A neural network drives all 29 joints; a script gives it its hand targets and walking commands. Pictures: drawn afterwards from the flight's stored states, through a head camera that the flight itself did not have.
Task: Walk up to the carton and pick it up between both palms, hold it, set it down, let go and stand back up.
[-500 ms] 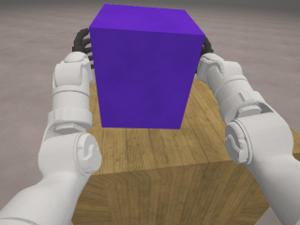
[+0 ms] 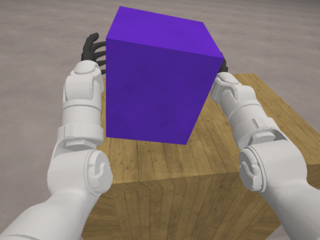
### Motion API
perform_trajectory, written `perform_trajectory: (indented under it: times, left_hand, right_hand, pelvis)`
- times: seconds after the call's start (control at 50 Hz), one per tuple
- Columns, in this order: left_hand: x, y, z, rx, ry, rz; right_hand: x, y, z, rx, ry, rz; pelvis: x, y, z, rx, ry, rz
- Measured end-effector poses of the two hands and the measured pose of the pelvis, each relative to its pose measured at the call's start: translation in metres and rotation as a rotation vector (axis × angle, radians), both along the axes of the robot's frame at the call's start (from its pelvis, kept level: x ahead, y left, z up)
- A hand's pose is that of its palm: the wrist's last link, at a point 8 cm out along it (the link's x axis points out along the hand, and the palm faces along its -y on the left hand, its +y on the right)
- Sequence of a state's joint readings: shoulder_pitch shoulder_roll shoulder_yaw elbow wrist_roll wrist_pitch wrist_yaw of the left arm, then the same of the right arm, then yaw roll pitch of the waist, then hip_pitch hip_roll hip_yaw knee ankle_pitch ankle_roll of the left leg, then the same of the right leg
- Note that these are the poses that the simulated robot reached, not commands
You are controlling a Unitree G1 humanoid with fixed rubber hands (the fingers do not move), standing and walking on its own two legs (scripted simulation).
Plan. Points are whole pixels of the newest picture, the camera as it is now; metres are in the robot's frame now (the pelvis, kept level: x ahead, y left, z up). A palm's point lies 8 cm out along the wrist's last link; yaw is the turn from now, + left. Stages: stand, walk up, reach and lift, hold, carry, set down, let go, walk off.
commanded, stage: set down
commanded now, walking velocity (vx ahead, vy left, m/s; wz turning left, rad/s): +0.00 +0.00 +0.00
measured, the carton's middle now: (154, 79) +0.43 +0.01 +0.23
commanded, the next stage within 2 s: none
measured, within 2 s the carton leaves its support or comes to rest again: neither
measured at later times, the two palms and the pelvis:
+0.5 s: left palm (100, 77) +0.42 +0.15 +0.25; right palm (218, 88) +0.42 -0.15 +0.21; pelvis +0.00 -0.01 +0.00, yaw +0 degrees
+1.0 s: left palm (101, 84) +0.42 +0.15 +0.22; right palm (214, 94) +0.43 -0.15 +0.18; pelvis +0.01 -0.01 +0.00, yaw +0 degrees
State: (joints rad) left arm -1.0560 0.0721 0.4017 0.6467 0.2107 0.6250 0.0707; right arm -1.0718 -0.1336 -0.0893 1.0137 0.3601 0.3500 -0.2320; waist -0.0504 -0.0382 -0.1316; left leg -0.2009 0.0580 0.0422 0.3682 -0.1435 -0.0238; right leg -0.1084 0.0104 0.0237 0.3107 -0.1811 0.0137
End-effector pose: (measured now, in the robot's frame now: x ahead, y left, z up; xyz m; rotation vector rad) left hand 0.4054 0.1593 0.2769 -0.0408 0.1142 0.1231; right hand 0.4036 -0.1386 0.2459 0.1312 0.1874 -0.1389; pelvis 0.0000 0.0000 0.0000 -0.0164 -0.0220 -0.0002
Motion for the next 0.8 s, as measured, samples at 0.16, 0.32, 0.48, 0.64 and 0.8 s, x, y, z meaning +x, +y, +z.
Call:
perform_trajectory:
  times: [0.16, 0.32, 0.48, 0.64, 0.8]
  left_hand:
    - [0.001, 0.000, -0.006, -0.002, -0.003, 0.013]
    - [0.006, -0.005, -0.015, -0.004, 0.008, 0.019]
    - [0.011, -0.013, -0.029, -0.009, 0.025, 0.019]
    - [0.012, -0.018, -0.038, -0.005, 0.040, 0.027]
    - [0.012, -0.017, -0.040, 0.002, 0.039, 0.040]
  right_hand:
    - [0.005, 0.000, -0.007, 0.003, -0.005, 0.012]
    - [0.010, -0.005, -0.019, 0.008, 0.004, 0.019]
    - [0.014, -0.013, -0.034, 0.013, 0.020, 0.017]
    - [0.016, -0.017, -0.045, 0.024, 0.033, 0.022]
    - [0.019, -0.016, -0.048, 0.012, 0.031, 0.039]
  pelvis:
    - [0.000, -0.002, 0.000, 0.000, 0.000, -0.001]
    - [0.000, -0.005, 0.000, -0.001, 0.000, -0.003]
    - [0.003, -0.008, 0.000, -0.001, 0.004, -0.005]
    - [0.005, -0.011, 0.000, -0.001, 0.007, -0.006]
    - [0.005, -0.012, 0.000, -0.001, 0.007, -0.007]
